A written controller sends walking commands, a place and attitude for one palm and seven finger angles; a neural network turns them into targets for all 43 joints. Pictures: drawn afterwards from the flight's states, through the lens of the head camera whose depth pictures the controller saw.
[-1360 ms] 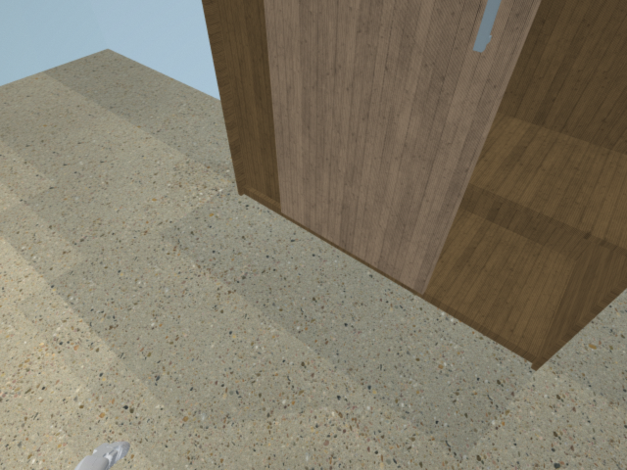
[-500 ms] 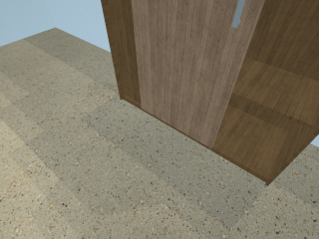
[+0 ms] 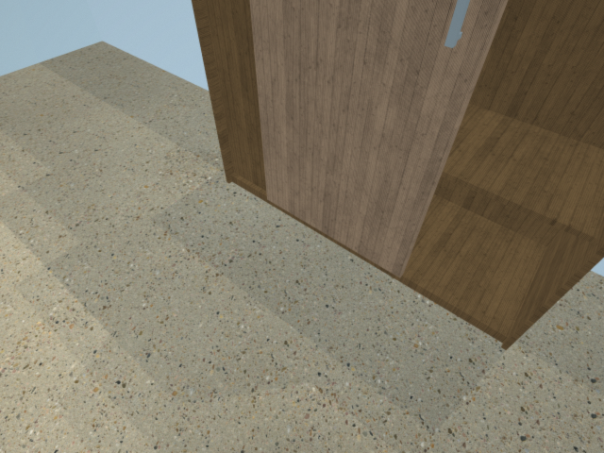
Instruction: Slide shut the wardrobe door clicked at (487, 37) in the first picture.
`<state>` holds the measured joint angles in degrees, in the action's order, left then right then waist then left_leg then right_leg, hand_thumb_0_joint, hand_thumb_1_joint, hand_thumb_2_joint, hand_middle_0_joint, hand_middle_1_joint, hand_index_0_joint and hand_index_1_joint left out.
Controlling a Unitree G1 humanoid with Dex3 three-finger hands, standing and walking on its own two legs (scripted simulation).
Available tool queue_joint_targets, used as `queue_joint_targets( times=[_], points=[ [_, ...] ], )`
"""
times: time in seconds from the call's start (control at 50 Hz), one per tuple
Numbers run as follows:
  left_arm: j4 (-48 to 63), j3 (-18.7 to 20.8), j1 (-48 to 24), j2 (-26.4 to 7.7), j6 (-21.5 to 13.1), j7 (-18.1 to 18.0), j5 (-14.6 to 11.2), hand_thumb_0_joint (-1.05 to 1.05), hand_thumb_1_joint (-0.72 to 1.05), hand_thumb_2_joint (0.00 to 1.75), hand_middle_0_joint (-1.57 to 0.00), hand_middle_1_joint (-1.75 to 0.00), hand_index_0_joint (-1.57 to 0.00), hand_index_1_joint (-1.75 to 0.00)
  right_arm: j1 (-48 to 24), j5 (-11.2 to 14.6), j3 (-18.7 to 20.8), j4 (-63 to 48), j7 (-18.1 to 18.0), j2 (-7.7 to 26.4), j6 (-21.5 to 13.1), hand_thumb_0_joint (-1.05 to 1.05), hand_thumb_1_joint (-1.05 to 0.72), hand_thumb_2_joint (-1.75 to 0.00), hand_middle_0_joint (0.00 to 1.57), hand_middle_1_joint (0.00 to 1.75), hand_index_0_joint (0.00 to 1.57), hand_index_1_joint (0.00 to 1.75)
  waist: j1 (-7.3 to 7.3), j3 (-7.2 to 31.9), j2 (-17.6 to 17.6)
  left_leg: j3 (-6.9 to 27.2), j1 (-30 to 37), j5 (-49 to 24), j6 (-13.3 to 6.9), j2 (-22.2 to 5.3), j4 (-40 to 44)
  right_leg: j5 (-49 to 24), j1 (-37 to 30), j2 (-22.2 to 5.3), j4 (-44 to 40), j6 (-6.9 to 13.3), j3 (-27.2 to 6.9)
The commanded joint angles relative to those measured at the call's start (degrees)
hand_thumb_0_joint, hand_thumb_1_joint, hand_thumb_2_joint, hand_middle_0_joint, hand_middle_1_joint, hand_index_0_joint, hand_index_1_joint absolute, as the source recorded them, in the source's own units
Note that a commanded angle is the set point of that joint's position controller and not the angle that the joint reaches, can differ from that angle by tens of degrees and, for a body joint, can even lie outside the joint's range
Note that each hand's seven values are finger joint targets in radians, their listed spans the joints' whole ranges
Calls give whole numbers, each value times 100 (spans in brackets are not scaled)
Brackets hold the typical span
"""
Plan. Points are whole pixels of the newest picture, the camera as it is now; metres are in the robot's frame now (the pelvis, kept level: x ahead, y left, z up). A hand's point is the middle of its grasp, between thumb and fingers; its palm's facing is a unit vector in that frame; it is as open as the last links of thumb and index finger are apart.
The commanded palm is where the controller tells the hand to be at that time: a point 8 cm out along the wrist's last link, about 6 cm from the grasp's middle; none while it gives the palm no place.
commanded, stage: look at it before walking up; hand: left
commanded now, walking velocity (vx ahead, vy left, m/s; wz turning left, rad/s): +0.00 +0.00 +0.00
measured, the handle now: out of the picture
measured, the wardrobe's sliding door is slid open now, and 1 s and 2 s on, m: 0.41 0.41 0.41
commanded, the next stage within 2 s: walk to a spot facing it in 0.08 s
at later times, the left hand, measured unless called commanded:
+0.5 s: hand out of the picture +0.04 +0.24 -0.19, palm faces +0.14 -0.96 -0.22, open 7.4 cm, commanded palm none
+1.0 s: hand (148, 432) +0.18 +0.26 -0.19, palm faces +0.13 -0.97 -0.21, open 7.3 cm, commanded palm none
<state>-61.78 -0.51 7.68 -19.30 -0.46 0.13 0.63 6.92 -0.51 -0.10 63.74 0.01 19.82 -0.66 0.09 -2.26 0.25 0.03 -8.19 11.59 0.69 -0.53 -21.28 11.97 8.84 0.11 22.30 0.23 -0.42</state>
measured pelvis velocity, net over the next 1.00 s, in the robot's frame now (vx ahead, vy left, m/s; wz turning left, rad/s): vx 0.17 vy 0.08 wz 0.08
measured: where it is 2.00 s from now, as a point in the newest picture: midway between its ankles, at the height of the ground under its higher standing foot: outside the picture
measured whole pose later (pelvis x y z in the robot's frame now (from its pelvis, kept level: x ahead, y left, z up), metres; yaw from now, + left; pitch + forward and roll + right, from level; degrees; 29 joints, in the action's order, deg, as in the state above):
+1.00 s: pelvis +0.17 +0.08 -0.02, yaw +5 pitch -2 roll +1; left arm -58.7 2.9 14.7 -8.8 1.8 -0.1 1.4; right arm 17.5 -1.3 1.2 61.4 -1.9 6.8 -1.6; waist 0.0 -4.1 0.8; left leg -10.7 -1.9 24.7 -1.5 -0.5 -28.9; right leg 14.9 23.5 -2.3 40.3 -0.4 5.7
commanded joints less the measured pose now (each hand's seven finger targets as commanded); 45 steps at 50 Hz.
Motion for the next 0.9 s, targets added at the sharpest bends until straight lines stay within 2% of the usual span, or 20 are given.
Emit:
queue_joint_targets(
  times=[0.0, 0.16, 0.2, 0.24, 0.3, 0.34, 0.38, 0.42, 0.46, 0.48, 0.5, 0.52, 0.54, 0.56, 0.6, 0.66, 0.7, 0.74, 0.8, 0.88],
  points=[
    [356, 269, -250, -1221, -121, -72, -2, 0, 90, 90, -20, -30, -20, -30, -256, 9, 223, -374, -87, 1159, -145, 0, -90, -90, 20, 30, 20, 30, -1, 487, -27, 551, 178, -857, -209, -633, 349, -891, -98, -683, -358, 169, -607],
    [339, 270, -230, -1231, -126, -79, 2, 0, 90, 90, -20, -30, -20, -30, -305, 13, 221, -368, -91, 1153, -137, 0, -90, -90, 20, 30, 20, 30, -15, 436, -57, 522, 205, -942, -203, -639, 359, -1031, -131, -706, -376, 166, -588],
    [242, 193, 30, -785, -45, -97, -8, 0, 90, 90, -20, -30, -20, -30, -97, -15, 108, -307, -59, 665, -52, 0, -90, -90, 20, 30, 20, 30, -33, 396, -65, 500, 9, -590, -146, -547, 204, -474, -179, -732, -334, 75, -500],
    [227, 212, 326, -679, 42, -95, 22, 0, 90, 90, -20, -30, -20, -30, 98, -46, 72, -334, -25, 433, 29, 0, -90, -90, 20, 30, 20, 30, -103, 287, -302, 398, -505, 178, -126, -370, -130, 654, -261, -835, -412, 97, -642],
    [341, 394, 727, -1011, 92, -84, 67, 0, 90, 90, -20, -30, -20, -30, 37, -76, 116, -587, 5, 350, 105, 0, -90, -90, 20, 30, 20, 30, -309, -156, -1103, -42, -1711, 1361, -49, -21, -1429, 2055, -404, -1682, -1118, 600, -1513],
    [444, 483, 913, -1031, 9, -107, 102, 0, 90, 90, -20, -30, -20, -30, -136, -65, 221, -823, 42, 466, 93, 0, -90, -90, 20, 30, 20, 30, -393, -390, -1074, 31, -2419, 1776, -65, -251, -2735, 1747, -503, -2242, -1303, 1051, -1860],
    [549, 523, 800, -965, -113, -107, 111, 0, 90, 90, -20, -30, -20, -30, -85, -34, 252, -927, 114, 318, 45, 0, -90, -90, 20, 30, 20, 30, -246, -337, -684, 18, -2450, 1607, -54, -412, -2943, 779, -622, -2226, -1071, 1100, -1303],
    [654, 554, 607, -933, -159, -96, 131, 0, 90, 90, -20, -30, -20, -30, 97, -5, 252, -988, 185, 135, 14, 0, -90, -90, 20, 30, 20, 30, -93, -264, -691, -133, -1950, 1593, -41, -508, -2250, 256, -384, -2128, -728, 897, -599],
    [674, 568, 520, -875, -140, -75, 109, 0, 90, 90, -20, -30, -20, -30, 638, -16, 251, -881, 196, -24, -3, 0, -90, -90, 20, 30, 20, 30, 133, -130, -748, -604, -957, 904, -32, -241, -1407, 176, 104, -1811, -241, 555, 79],
    [674, 576, 539, -803, -108, -64, 72, 0, 90, 90, -20, -30, -20, -30, 1112, -38, 287, -763, 178, 29, -19, 0, -90, -90, 20, 30, 20, 30, 315, 43, -508, -757, -144, 428, -64, -59, -935, 393, 505, -1584, 342, 361, 476],
    [705, 520, 658, -562, -75, -30, 35, 0, 90, 90, -20, -30, -20, -30, 1789, -54, 379, -591, 134, 330, -54, 0, -90, -90, 20, 30, 20, 30, 571, 332, 394, -273, 776, 559, -167, -161, -413, 443, 1055, -1204, 1747, 129, 852],
    [940, 427, 564, -73, -50, 41, -11, 0, 90, 90, -20, -30, -20, -30, 2303, -118, 571, -511, 78, 930, -83, 0, -90, -90, 20, 30, 20, 30, 747, 241, 2264, 2214, 1174, 1191, -719, -1609, 455, 2217, 2602, -360, 3610, -298, 1122],
    [1221, 388, 161, -13, -38, 18, 43, 0, 90, 90, -20, -30, -20, -30, 2523, -84, 571, -489, 4, 1067, -75, 0, -90, -90, 20, 30, 20, 30, 757, 124, 1801, 3409, 888, 1366, -1166, -2241, 1122, 2491, 3258, -255, 4469, -234, 371],
    [1162, 440, 166, -82, -40, 15, 75, 0, 90, 90, -20, -30, -20, -30, 2156, -50, 510, -564, -9, 864, -46, 0, -90, -90, 20, 30, 20, 30, 530, -18, 981, 3075, 487, 1800, -1250, -2204, 1122, 2001, 3185, -609, 4709, -105, 26],
    [939, 460, 252, 34, -55, 57, 91, 0, 90, 90, -20, -30, -20, -30, 1455, -53, 394, -790, -66, 370, -141, 0, -90, -90, 20, 30, 20, 30, 238, -421, 590, 2473, -538, 1925, -1094, -1714, 1236, 1146, 2852, -770, 4800, -125, -43],
    [606, 370, 883, 306, -26, 53, 112, 0, 90, 90, -20, -30, -20, -30, 1442, -36, 301, -682, -145, -12, -318, 0, -90, -90, 20, 30, 20, 30, -5, -52, 277, 1264, -57, -724, -955, -1308, 936, 447, 2572, -723, 4436, -256, 123],
    [447, 298, 1149, 483, 5, -14, 83, 0, 90, 90, -20, -30, -20, -30, 1607, -7, 253, -535, -199, -204, -362, 0, -90, -90, 20, 30, 20, 30, -45, 278, 318, 711, 421, -2272, -986, -1256, 673, 392, 2424, -646, 4081, -268, 202],
    [406, 284, 1108, 571, 46, -57, 66, 0, 90, 90, -20, -30, -20, -30, 1668, -10, 244, -444, -240, -306, -363, 0, -90, -90, 20, 30, 20, 30, -45, 261, 289, 409, 608, -3175, -1010, -1342, 529, 340, 2383, -593, 3658, -255, 182],
    [471, 279, 864, 696, 103, -78, 65, 0, 90, 90, -20, -30, -20, -30, 1625, -46, 264, -369, -248, -350, -295, 0, -90, -90, 20, 30, 20, 30, 10, -89, 364, -61, 454, -3234, -958, -1373, 440, 267, 2088, -487, 2845, -185, 318],
    [665, 386, 510, 704, 139, -34, 63, 0, 90, 90, -20, -30, -20, -30, 1551, -81, 333, -328, -277, -319, -188, 0, -90, -90, 20, 30, 20, 30, 109, -476, 621, -297, 303, -3023, -925, -1621, 184, 335, 1860, -388, 2174, -93, 469]
  ],
)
